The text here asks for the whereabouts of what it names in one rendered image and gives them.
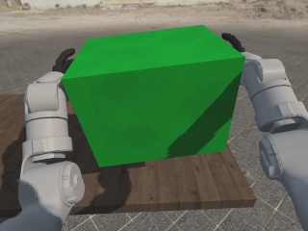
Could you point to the robot right upper arm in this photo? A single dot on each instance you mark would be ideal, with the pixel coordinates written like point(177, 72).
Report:
point(284, 157)

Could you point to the robot left forearm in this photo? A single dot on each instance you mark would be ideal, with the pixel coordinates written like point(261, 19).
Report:
point(45, 113)

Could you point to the robot right forearm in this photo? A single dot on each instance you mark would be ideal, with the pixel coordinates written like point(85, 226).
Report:
point(276, 107)

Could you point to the robot right hand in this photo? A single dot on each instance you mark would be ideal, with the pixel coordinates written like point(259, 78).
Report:
point(233, 40)

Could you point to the carton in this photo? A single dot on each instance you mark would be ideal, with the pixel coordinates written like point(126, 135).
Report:
point(155, 95)

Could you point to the table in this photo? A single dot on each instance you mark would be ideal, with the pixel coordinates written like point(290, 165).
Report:
point(195, 182)

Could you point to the robot left upper arm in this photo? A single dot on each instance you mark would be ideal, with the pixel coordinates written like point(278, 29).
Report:
point(47, 194)

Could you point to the robot left hand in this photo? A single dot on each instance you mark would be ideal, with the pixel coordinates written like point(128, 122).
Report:
point(61, 64)

